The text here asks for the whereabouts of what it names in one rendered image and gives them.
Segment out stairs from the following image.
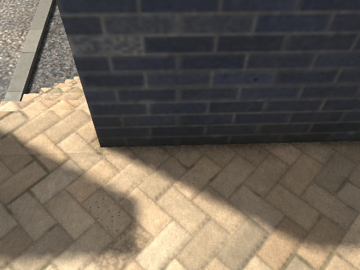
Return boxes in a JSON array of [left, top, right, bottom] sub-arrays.
[[0, 76, 89, 111]]

